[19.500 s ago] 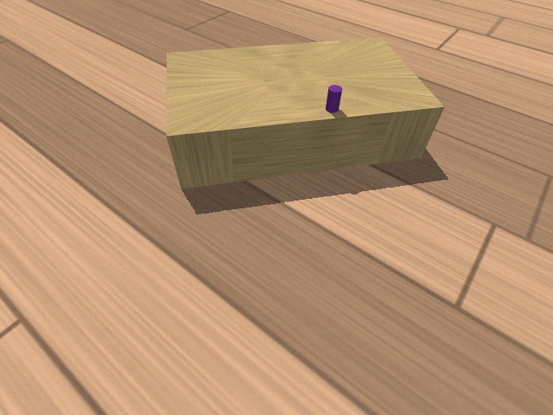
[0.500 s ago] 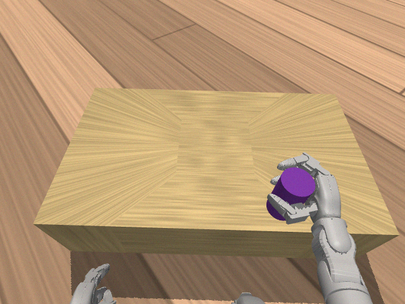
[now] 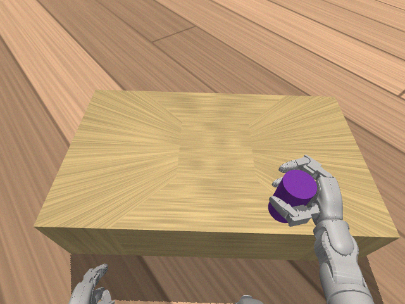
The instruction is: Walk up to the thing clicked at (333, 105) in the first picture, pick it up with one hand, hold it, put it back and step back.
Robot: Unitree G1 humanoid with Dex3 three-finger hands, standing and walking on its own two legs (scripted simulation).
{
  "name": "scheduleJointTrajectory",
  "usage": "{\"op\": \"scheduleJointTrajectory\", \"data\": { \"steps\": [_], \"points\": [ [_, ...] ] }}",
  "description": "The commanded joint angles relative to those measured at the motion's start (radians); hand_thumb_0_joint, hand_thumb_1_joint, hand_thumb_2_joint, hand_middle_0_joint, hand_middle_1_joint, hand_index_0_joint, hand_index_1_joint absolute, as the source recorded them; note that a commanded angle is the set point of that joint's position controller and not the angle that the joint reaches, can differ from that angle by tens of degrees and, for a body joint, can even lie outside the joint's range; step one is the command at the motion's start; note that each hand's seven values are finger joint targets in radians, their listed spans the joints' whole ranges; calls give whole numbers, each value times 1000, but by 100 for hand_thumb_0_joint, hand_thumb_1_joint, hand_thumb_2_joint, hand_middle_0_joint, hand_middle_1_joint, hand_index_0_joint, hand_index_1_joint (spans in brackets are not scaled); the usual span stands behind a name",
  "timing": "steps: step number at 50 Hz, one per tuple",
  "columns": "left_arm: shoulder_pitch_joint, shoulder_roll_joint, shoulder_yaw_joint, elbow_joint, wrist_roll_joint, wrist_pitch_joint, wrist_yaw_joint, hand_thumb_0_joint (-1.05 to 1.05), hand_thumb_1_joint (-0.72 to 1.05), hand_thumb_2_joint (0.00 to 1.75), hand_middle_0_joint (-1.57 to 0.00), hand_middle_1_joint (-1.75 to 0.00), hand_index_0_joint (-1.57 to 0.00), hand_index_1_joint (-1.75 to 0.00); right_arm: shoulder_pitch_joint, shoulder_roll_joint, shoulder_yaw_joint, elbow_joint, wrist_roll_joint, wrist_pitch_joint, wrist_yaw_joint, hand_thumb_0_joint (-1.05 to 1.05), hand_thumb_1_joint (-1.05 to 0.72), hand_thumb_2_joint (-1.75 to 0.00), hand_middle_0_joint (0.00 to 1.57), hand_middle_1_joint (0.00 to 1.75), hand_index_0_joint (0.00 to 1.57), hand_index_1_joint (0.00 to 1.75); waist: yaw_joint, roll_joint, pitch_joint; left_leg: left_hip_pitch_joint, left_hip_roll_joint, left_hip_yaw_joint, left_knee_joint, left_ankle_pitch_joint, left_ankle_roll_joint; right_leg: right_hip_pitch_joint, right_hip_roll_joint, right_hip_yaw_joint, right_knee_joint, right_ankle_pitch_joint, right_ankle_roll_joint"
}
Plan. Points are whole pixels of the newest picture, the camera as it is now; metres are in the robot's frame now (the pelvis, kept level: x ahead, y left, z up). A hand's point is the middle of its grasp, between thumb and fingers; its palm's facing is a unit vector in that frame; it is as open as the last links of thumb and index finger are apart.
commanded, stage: crouch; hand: right
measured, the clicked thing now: (290, 197) +0.32 -0.16 +0.03
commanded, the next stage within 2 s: lower in 1.32 s
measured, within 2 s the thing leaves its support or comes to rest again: neither
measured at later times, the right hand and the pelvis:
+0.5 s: hand (278, 198) +0.35 -0.16 -0.03, palm faces +0.00 +1.00 +0.01, open 8.8 cm; pelvis -0.02 +0.00 -0.04, yaw +1 degrees
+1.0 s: hand (262, 202) +0.41 -0.16 -0.16, palm faces +0.02 +1.00 -0.01, open 8.8 cm; pelvis -0.03 +0.00 -0.16, yaw +3 degrees
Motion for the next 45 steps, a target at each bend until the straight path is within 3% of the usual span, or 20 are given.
{"op": "scheduleJointTrajectory", "data": {
  "steps": [1, 4, 5, 6, 12, 14, 17, 18, 20, 22, 25, 28, 30, 31, 33, 34, 37, 40, 42, 45],
  "points": [
    [-38, 131, 49, -122, 2, -40, 12, 0, 89, 90, -20, -30, -20, -30, -290, -119, -58, -227, 26, -84, 11, 0, -36, -134, 139, 148, 141, 148, 5, 25, -281, -3, -21, 32, -132, 308, 13, 250, 31, -27, -81, 182, -48],
    [-53, 125, 42, -135, 1, -42, 8, 0, 89, 90, -20, -30, -20, -30, -279, -128, -75, -264, 32, -92, 9, 0, -39, -134, 140, 147, 141, 147, -13, -2, -292, 13, -21, 31, -136, 275, 19, 256, 33, -26, -92, 164, -42],
    [-51, 133, 52, -135, 1, -42, 9, 0, 91, 90, -20, -31, -21, -30, -280, -119, -60, -285, 29, -91, 8, 0, -31, -135, 136, 147, 139, 147, -8, -4, -294, 8, -23, 34, -138, 258, 22, 255, 33, -26, -99, 148, -41],
    [-65, 126, 44, -137, 1, -42, 7, 0, 91, 91, -19, -31, -20, -31, -260, -118, -64, -274, 30, -91, 3, 0, -39, -128, 138, 142, 138, 142, -18, -8, -272, 12, -21, 28, -147, 243, 21, 246, 35, -30, -102, 132, -40],
    [-60, 122, 42, -121, 11, -47, 6, 0, 90, 91, -19, -31, -20, -30, -305, -79, -46, -172, 22, -104, -9, 0, -40, -134, 142, 149, 143, 149, 18, 28, -205, -79, -25, 30, -122, 184, 22, 182, 26, -21, -86, 76, -44],
    [-61, 126, 46, -117, 16, -48, 7, 0, 90, 91, -19, -31, -20, -30, -335, -93, -58, -142, 20, -121, -7, 0, -37, -133, 141, 148, 142, 148, 21, 56, -208, -99, -19, 17, -111, 173, 17, 149, 26, -20, -55, 65, -48],
    [-53, 134, 52, -96, 23, -53, 5, 0, 91, 90, -20, -31, -20, -30, -430, -118, -82, -77, 15, -159, 11, 0, -36, -132, 138, 145, 139, 145, 31, 35, -249, -183, -17, 10, -37, 155, 21, 96, 27, -14, 12, 49, -49],
    [-47, 137, 53, -100, 25, -55, 4, 0, 91, 90, -20, -31, -20, -30, -473, -116, -79, -51, 12, -175, 16, 0, -34, -132, 137, 145, 139, 145, 47, 36, -265, -232, -20, 10, -8, 135, 23, 70, 25, -10, 36, 29, -49],
    [-41, 132, 51, -92, 30, -57, 0, 0, 90, 91, -20, -31, -20, -31, -482, -114, -81, 29, 12, -206, 32, 0, -35, -132, 137, 145, 138, 145, 45, 35, -284, -298, -17, 3, 48, 94, 26, -3, 25, -5, 99, -1, -48],
    [-25, 132, 54, -90, 38, -61, -3, 0, 90, 91, -20, -31, -20, -30, -526, -146, -124, 59, 9, -240, 38, 0, -30, -133, 136, 146, 138, 146, 41, 21, -380, -353, -21, 0, 121, 115, 25, -57, 25, -1, 174, 21, -47],
    [-1, 145, 55, -99, 49, -57, -12, 0, 90, 91, -20, -31, -20, -30, -575, -180, -151, 118, 0, -283, 53, 0, -31, -135, 138, 148, 140, 148, 38, -23, -487, -463, -36, 20, 233, 128, 33, -112, 21, 5, 264, 51, -42],
    [4, 151, 56, -113, 57, -47, -21, 0, 89, 92, -19, -31, -20, -30, -625, -223, -173, 127, -9, -318, 63, 0, -34, -137, 140, 150, 142, 150, 24, -74, -587, -556, -42, 31, 320, 111, 40, -160, 18, 13, 341, 66, -38],
    [9, 163, 60, -122, 61, -38, -28, 0, 89, 91, -19, -31, -20, -30, -635, -202, -164, 139, -6, -324, 72, 0, -36, -138, 140, 150, 143, 150, 32, -90, -635, -606, -45, 46, 361, 103, 45, -157, 18, 27, 369, 78, -35],
    [9, 171, 63, -125, 61, -33, -31, 0, 89, 91, -20, -31, -20, -30, -648, -226, -193, 147, -5, -324, 72, 0, -37, -138, 140, 150, 142, 150, 25, -94, -651, -628, -48, 49, 378, 97, 47, -170, 16, 34, 382, 76, -36],
    [19, 174, 63, -136, 61, -23, -36, 0, 89, 92, -19, -30, -19, -31, -739, -243, -185, 87, -6, -325, 66, 0, -38, -139, 142, 151, 144, 151, 33, -113, -713, -638, -47, 44, 389, 105, 46, -170, 12, 32, 418, 83, -39],
    [15, 179, 63, -135, 58, -18, -39, 0, 89, 91, -20, -31, -20, -30, -714, -208, -168, 138, -3, -315, 68, 0, -39, -138, 141, 151, 143, 151, 48, -89, -682, -656, -47, 53, 395, 89, 47, -185, 13, 39, 418, 60, -38],
    [30, 181, 67, -123, 56, -11, -49, 0, 90, 91, -20, -31, -20, -30, -734, -212, -190, 158, 1, -306, 53, 0, -40, -139, 142, 152, 144, 152, 61, -45, -691, -684, -51, 56, 426, 95, 44, -270, 14, 43, 477, 44, -48],
    [40, 197, 76, -111, 59, -1, -54, 0, 91, 91, -20, -31, -20, -30, -775, -273, -220, 134, -12, -313, 42, 0, -37, -136, 140, 149, 142, 149, 56, -44, -726, -691, -49, 47, 455, 107, 43, -309, 16, 37, 526, 48, -53],
    [42, 188, 76, -100, 62, 2, -60, 0, 91, 91, -20, -31, -20, -30, -764, -234, -202, 167, -15, -313, 40, 0, -38, -136, 139, 148, 141, 148, 66, -41, -717, -715, -49, 51, 480, 121, 42, -339, 17, 37, 555, 60, -56],
    [35, 182, 71, -101, 61, 10, -67, 0, 91, 91, -20, -31, -20, -30, -779, -273, -244, 181, -24, -318, 29, 0, -38, -136, 139, 148, 141, 148, 58, -46, -717, -744, -53, 51, 503, 82, 46, -401, 20, 38, 575, 12, -56]
  ]
}}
